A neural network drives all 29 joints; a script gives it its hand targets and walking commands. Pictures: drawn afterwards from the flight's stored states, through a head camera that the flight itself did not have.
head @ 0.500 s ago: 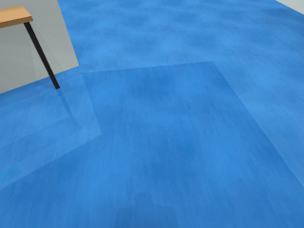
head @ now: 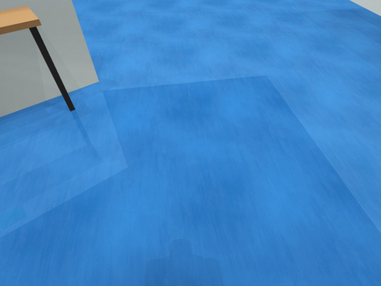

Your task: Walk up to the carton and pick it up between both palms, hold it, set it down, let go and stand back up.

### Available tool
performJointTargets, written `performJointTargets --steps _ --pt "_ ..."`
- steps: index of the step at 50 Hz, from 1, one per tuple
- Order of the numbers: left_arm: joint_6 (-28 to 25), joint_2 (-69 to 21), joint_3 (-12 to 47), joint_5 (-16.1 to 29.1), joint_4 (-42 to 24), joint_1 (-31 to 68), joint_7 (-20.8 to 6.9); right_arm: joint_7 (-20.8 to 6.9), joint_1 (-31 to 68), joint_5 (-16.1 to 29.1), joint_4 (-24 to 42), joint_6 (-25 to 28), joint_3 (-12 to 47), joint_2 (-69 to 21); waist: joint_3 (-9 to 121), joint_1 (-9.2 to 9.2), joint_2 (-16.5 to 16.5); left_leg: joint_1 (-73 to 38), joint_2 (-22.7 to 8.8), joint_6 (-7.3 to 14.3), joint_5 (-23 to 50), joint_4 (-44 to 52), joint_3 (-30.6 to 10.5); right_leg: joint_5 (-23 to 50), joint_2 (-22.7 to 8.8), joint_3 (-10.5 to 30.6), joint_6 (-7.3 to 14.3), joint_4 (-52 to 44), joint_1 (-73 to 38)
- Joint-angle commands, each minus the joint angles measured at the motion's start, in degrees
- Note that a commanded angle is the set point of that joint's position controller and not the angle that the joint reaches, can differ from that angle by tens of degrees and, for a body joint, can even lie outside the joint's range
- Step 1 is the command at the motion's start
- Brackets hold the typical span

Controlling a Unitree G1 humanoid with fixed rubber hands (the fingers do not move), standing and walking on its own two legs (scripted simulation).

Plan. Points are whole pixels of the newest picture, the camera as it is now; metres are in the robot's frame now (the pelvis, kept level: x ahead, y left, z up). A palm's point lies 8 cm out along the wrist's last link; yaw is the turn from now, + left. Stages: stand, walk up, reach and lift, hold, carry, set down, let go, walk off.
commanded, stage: walk up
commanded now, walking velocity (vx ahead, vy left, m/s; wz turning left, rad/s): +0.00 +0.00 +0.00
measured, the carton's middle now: out of the picture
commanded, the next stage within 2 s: none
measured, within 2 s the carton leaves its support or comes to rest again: neither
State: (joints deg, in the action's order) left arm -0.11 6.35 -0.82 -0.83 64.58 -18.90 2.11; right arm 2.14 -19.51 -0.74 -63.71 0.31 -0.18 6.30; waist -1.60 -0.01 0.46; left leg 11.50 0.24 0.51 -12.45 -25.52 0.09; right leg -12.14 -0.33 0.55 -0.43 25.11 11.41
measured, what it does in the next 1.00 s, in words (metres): steps to the left, turning left: left foot, then right foot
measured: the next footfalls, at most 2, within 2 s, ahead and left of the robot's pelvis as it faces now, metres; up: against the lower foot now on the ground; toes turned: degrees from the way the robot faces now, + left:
left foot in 0.46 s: +0.14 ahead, +0.33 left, +0.00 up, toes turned +31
right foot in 0.96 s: +0.51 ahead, +0.37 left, +0.00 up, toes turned +36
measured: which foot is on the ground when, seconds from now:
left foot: down 0.00-0.06, up 0.08-0.44, down 0.46-0.98, up 1.00-1.00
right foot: down 0.00-0.46, up 0.48-0.94, down 0.96-1.00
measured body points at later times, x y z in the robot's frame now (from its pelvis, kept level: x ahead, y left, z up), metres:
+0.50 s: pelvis +0.08 +0.17 -0.04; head +0.06 +0.21 +0.40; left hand +0.03 +0.46 -0.19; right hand +0.28 -0.08 -0.13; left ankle +0.10 +0.32 -0.74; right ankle +0.02 -0.11 -0.72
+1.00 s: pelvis +0.33 +0.35 -0.03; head +0.34 +0.36 +0.42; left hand +0.28 +0.62 -0.14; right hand +0.48 +0.13 -0.16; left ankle +0.11 +0.32 -0.72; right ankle +0.48 +0.35 -0.74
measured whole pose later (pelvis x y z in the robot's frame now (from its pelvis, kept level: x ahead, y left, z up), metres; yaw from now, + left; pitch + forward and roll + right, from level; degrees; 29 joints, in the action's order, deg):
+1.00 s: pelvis +0.33 +0.35 -0.03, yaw +41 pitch +1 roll -1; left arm -3.8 13.8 0.2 -4.1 42.6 -12.2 0.2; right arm -1.9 -28.3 -1.7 -50.4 3.7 -1.8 14.0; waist 0.2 1.1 -0.6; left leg 1.3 3.7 3.5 -31.4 -39.9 -9.8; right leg -11.5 0.8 -7.0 3.5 35.6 28.1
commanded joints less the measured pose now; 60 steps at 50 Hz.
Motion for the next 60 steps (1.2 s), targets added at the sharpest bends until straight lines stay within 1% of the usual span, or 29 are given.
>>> performJointTargets --steps 1,2,3,4,5,7,9,15,20,22,23,24,25,26,29,31,34,37,42,44,46,47,48,49,50,52,54,57,60 --pt "-0.3 3.9 -0.7 0.0 -0.6 -3.9 0.2 0.2 -4.2 0.0 0.6 0.4 -0.6 3.8 -4.0 -0.02 -0.3 2.4 -3.8 1.9 -0.3 5.7 -4.8 -2.1 -3.6 4.3 2.3 -5.7 2.5" --pt "-1.7 15.8 -4.9 -2.6 -6.8 -3.9 1.1 -1.8 2.2 -1.4 7.9 0.5 -4.1 14.2 -0.2 -1.93 2.1 25.4 -1.9 1.4 -28.0 -4.0 -11.4 -21.4 -7.3 9.0 8.5 -3.0 -16.1" --pt "-2.0 19.3 -6.5 -2.9 -5.7 -8.3 2.0 -2.9 6.9 -1.4 10.5 -0.1 -4.0 14.8 -1.0 -4.74 9.4 36.6 0.0 -0.7 -25.9 -16.7 -3.7 -32.7 -19.1 20.0 13.5 -11.8 -22.4" --pt "-2.1 18.7 -6.3 -3.3 -5.3 -8.2 3.1 -3.8 9.4 -3.1 11.8 -1.1 -4.6 13.2 -3.5 -4.76 7.9 38.7 -4.3 -2.5 -17.3 -31.9 -1.6 -32.4 -29.7 26.0 16.0 -16.1 -16.5" --pt "-2.7 16.8 -5.6 -3.5 -5.8 -5.1 3.9 -4.7 9.2 -4.0 12.5 -1.8 -5.4 12.5 -5.4 -3.39 4.5 38.2 -8.5 -3.3 -13.8 -37.1 -5.0 -29.7 -32.2 25.5 16.8 -17.1 -11.4" --pt "-4.2 13.6 -4.6 -3.2 -8.1 1.4 4.2 -6.0 3.6 -4.0 11.6 -2.1 -5.7 12.3 -4.1 0.84 3.2 32.2 -10.5 -4.2 -7.4 -41.8 -7.4 -25.6 -28.4 15.8 13.4 -17.2 -4.7" --pt "-5.1 14.8 -4.6 -3.5 -10.4 5.8 3.8 -7.1 0.4 -3.6 10.8 -2.3 -5.6 12.0 -3.3 1.98 5.8 28.0 -10.2 -4.7 -5.3 -44.2 -5.8 -24.9 -25.3 6.8 12.3 -16.6 -1.2" --pt "-4.9 19.1 -4.8 -4.4 -13.0 3.2 2.2 -9.7 9.4 -1.6 15.5 -2.9 -2.8 12.9 -10.8 -1.07 10.3 26.2 -11.2 -5.1 -0.1 -29.1 -0.8 -31.3 -22.4 -7.1 11.0 -17.7 1.4" --pt "-4.5 23.0 -4.8 -5.9 -15.5 4.2 0.7 -9.3 8.0 -0.3 15.2 -0.1 -2.5 15.6 -7.3 0.15 6.7 10.8 -6.7 -1.1 -1.7 -16.9 10.3 -24.2 -21.5 -15.3 9.8 -10.0 -0.8" --pt "-3.0 21.3 -4.1 -5.8 -15.7 4.9 -0.3 -7.7 -4.1 -0.3 12.2 1.0 -4.9 18.2 -1.1 6.08 -2.6 -4.4 -1.5 0.6 -6.0 -11.6 10.5 -13.3 -16.7 -20.2 8.6 12.3 2.4" --pt "-2.4 17.3 -2.4 -5.7 -16.9 3.8 -1.7 -6.2 -13.8 0.1 9.8 1.4 -6.8 22.4 3.7 9.98 -14.3 -14.4 -0.8 3.0 -10.9 -6.9 0.1 -7.9 -10.5 -20.9 6.6 34.8 8.5" --pt "-2.0 12.6 -0.4 -4.5 -20.7 3.4 -3.6 -5.0 -17.2 1.0 11.0 1.6 -7.4 27.1 2.7 9.01 -23.6 -20.8 -10.3 4.0 -8.5 2.2 -25.9 -25.1 -4.1 -12.3 3.9 48.6 25.5" --pt "-1.8 14.4 -0.4 -2.2 -24.7 3.8 -4.2 -3.7 -15.5 3.2 12.9 1.1 -8.1 32.9 8.1 8.09 -21.9 -22.8 -18.6 9.2 -18.3 14.3 -46.2 -24.1 -1.9 -3.5 2.9 52.8 33.2" --pt "-2.4 15.6 -0.1 -1.3 -26.1 6.9 -4.4 -2.8 -10.7 3.8 15.2 0.5 -7.6 32.8 6.5 7.05 -16.9 -19.6 -20.2 10.2 -25.9 18.0 -46.7 -21.1 -5.4 0.2 2.9 54.2 34.8" --pt "-4.4 15.8 0.1 -1.3 -24.7 7.9 -4.1 -1.5 -5.6 0.9 17.5 1.0 -4.6 22.3 -0.2 3.39 -9.6 -11.0 -15.3 8.3 -1.6 9.0 -26.1 -11.0 -9.6 1.8 3.7 43.5 30.1" --pt "-4.2 15.1 0.0 -1.9 -23.2 4.8 -4.0 -2.8 -4.8 0.4 18.0 2.4 -3.5 16.5 -0.7 1.30 -6.1 -4.9 -12.0 7.2 5.7 8.6 -17.8 -7.2 -9.1 1.0 3.0 38.7 24.0" --pt "-2.9 13.8 0.4 -2.0 -24.3 6.1 -4.3 -3.7 -4.3 0.3 18.5 3.8 -3.9 16.0 -3.1 0.23 -1.8 2.3 -9.2 6.8 -1.4 14.3 -15.6 1.8 -5.8 -2.9 1.4 32.4 23.3" --pt "-2.4 13.3 0.8 -1.8 -26.3 9.9 -4.1 -4.4 -4.5 0.2 18.5 4.3 -4.1 16.1 -6.2 0.56 -2.7 6.5 -7.1 6.6 -13.6 17.8 -14.6 10.7 -4.7 -4.7 0.0 22.9 23.6" --pt "-3.2 12.1 0.8 -2.0 -27.3 14.4 -3.4 -4.3 -10.8 -0.6 16.5 5.3 -3.9 15.2 -6.6 2.97 -4.1 3.0 -7.0 6.1 -4.8 14.7 -14.8 18.4 -2.2 -4.4 1.6 10.4 17.1" --pt "-3.7 12.5 0.3 -2.2 -26.8 11.8 -2.7 -4.0 -10.8 -0.7 16.5 5.4 -3.9 15.5 -5.0 1.82 -4.4 0.8 -6.7 6.2 -1.1 11.2 -15.9 15.2 -1.4 -4.0 2.5 7.7 12.3" --pt "-4.4 14.4 -1.2 -2.8 -24.6 2.8 -1.7 -3.8 -9.6 -0.9 17.2 5.2 -3.8 16.0 -0.4 -2.61 -2.4 1.4 -5.3 6.3 3.8 -1.6 -14.9 8.3 -0.5 -4.2 4.3 4.1 0.3" --pt "-4.9 16.9 -2.4 -3.5 -22.9 -5.4 -1.1 -3.9 -11.7 -1.1 17.2 4.9 -3.1 13.9 6.9 -5.17 1.5 5.2 -1.9 5.5 4.2 -16.3 -11.7 0.7 -4.7 1.1 4.8 5.6 -12.6" --pt "-4.9 20.8 -4.0 -4.1 -21.9 -13.0 -0.4 -3.9 -15.6 -1.2 17.8 4.4 -2.3 11.3 14.5 -6.56 8.9 12.9 3.2 3.2 -6.4 -33.8 -8.1 -18.3 -18.2 21.5 6.4 0.2 -22.9" --pt "-4.3 22.6 -4.3 -3.6 -22.5 -12.0 0.0 -3.2 -20.1 -0.6 17.6 3.3 -2.3 11.5 11.8 -3.65 11.9 25.4 5.7 0.4 -20.1 -45.1 -6.3 -24.5 -29.0 44.7 8.1 -8.5 -27.3" --pt "-3.9 21.6 -4.5 -1.5 -23.0 -7.8 0.6 -2.8 -19.4 -1.2 18.0 2.6 -3.2 14.8 10.8 -2.32 8.9 31.3 1.6 -0.7 -16.7 -51.0 -7.6 -34.1 -31.4 52.8 9.9 -15.5 -26.4" --pt "-5.2 15.9 -2.4 -0.9 -23.6 -5.2 0.5 -3.6 -7.7 -1.8 19.2 2.7 -3.7 16.6 0.8 -3.45 -1.2 30.3 -2.4 -0.6 -6.0 -49.8 -9.1 -22.0 -24.7 31.4 4.6 -16.1 -13.0" --pt "-6.8 13.7 -1.3 -1.8 -21.7 -4.0 -0.3 -4.7 -5.3 -2.0 19.3 2.5 -2.8 11.9 -2.4 -1.57 0.0 25.8 -4.9 -0.2 -1.7 -45.5 -9.5 -6.5 -20.4 12.1 3.2 -13.4 -4.1" --pt "-7.9 10.0 -0.6 -1.8 -19.4 -6.2 -1.2 -5.6 -5.9 -2.3 18.5 1.9 -1.8 8.0 -2.9 0.56 3.4 24.1 -3.5 -0.6 4.0 -44.2 -6.0 13.1 -15.9 -1.9 1.9 -11.2 -1.0" --pt "-7.7 10.0 -0.6 -1.5 -19.0 -6.7 -1.4 -5.8 -0.4 -2.3 19.7 1.5 -0.7 6.5 -5.2 1.07 5.3 26.9 -3.4 -1.6 9.3 -35.4 -1.0 19.9 -14.3 -9.7 3.5 -12.4 -0.5"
